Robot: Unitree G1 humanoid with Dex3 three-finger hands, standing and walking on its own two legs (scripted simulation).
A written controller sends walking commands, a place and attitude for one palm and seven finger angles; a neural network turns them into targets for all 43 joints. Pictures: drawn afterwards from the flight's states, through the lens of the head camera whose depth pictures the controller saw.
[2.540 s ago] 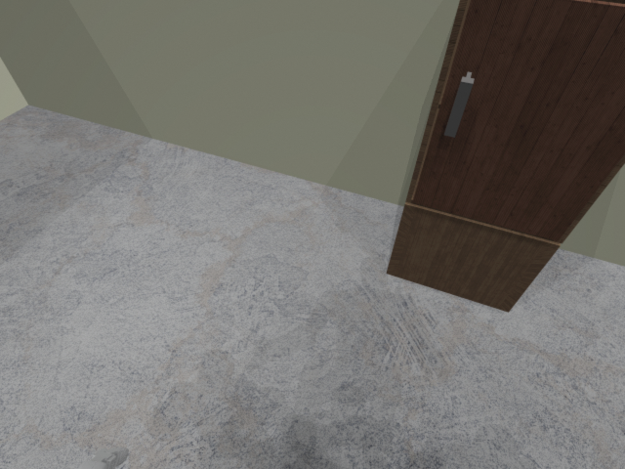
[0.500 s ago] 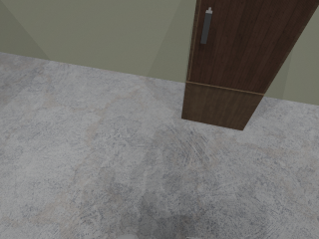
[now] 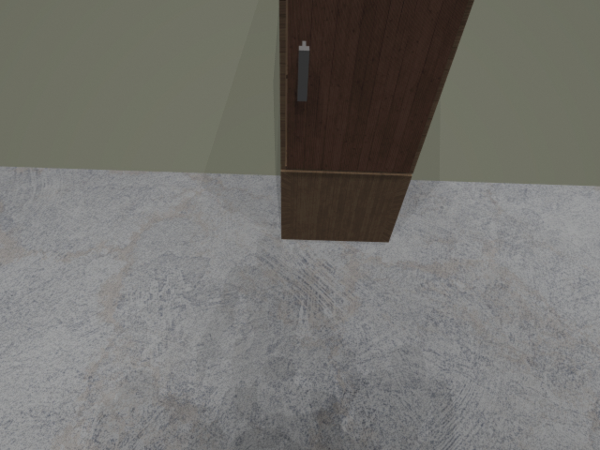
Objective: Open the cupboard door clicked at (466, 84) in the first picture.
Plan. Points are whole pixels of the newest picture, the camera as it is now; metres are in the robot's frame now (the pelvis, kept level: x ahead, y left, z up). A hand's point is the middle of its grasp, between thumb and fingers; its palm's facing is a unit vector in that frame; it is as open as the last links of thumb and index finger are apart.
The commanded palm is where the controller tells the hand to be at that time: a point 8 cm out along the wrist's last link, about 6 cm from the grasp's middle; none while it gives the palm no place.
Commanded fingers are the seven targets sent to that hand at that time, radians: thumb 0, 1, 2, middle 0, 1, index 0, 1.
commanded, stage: take the last steps up to it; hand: left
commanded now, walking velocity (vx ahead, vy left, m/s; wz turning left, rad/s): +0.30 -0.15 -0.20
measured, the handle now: (303, 71) +1.00 +0.03 +0.01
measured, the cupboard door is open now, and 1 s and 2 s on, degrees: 0 0 0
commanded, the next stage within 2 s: come to a stop and stand still in 1.12 s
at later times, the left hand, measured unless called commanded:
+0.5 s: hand out of the picture +0.06 +0.11 -0.20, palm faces +0.01 -0.99 -0.11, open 7.4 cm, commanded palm none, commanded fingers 0.00 0.90 0.90 -0.20 -0.30 -0.20 -0.30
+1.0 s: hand (269, 301) +0.42 +0.07 -0.17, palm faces -0.12 -0.98 -0.18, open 7.4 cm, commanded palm none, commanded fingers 0.00 0.90 0.90 -0.20 -0.30 -0.20 -0.30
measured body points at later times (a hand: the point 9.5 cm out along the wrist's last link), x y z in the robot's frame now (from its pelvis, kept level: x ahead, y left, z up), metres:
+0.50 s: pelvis +0.13 -0.04 -0.02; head +0.15 -0.01 +0.43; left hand +0.06 +0.17 -0.19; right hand +0.19 -0.29 -0.15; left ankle +0.22 +0.05 -0.74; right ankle -0.02 -0.14 -0.74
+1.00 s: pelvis +0.32 -0.10 -0.01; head +0.35 -0.11 +0.44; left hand +0.42 +0.13 -0.16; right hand +0.22 -0.30 -0.16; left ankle +0.23 +0.05 -0.74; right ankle +0.39 -0.24 -0.74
